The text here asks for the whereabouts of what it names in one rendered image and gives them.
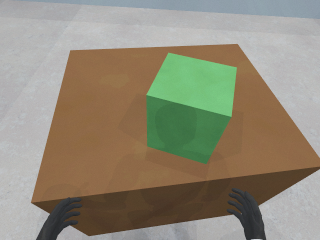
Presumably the carton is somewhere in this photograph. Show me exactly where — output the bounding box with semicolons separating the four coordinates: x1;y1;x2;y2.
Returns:
146;53;237;164

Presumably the pedestal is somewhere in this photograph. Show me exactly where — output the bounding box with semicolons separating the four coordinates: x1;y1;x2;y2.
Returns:
31;44;320;236

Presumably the robot right hand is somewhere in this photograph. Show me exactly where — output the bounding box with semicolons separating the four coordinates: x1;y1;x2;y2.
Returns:
226;188;267;240

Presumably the robot left hand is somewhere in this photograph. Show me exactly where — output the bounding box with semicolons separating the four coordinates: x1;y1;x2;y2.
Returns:
36;197;82;240

